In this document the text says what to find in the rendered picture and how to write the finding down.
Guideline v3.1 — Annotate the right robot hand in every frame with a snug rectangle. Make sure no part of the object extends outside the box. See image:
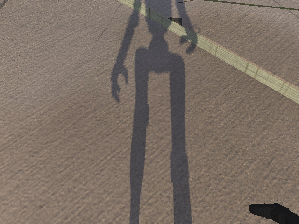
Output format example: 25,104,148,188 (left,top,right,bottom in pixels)
249,203,299,224

